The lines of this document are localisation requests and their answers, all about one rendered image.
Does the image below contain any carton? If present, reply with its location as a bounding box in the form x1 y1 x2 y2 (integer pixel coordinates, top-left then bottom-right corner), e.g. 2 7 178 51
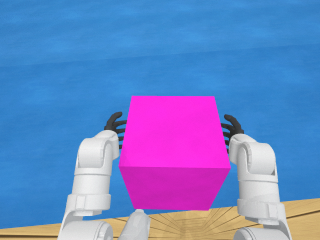
118 96 231 211

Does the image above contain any right robot upper arm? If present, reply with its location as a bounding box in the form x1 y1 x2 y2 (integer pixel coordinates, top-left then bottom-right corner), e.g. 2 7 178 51
233 227 289 240

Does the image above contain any robot left forearm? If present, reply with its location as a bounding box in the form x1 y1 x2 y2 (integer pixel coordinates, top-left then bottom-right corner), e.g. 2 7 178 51
57 130 120 240

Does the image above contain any left robot thigh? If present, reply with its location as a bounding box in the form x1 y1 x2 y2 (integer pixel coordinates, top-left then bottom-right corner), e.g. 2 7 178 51
117 211 151 240

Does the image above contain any robot right forearm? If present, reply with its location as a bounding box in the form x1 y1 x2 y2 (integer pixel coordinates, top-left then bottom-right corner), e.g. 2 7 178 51
228 133 292 240

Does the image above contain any robot left shin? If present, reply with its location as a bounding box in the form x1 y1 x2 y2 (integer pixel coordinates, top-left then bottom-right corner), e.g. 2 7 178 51
130 209 144 215

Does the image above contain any right robot hand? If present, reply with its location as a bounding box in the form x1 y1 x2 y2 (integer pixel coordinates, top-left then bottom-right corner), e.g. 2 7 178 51
220 114 244 154

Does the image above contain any left robot hand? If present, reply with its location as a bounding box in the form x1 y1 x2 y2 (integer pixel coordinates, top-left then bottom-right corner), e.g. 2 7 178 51
104 111 127 149

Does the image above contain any left robot upper arm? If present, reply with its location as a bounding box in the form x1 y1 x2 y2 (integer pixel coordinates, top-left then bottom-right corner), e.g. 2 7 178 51
58 220 113 240

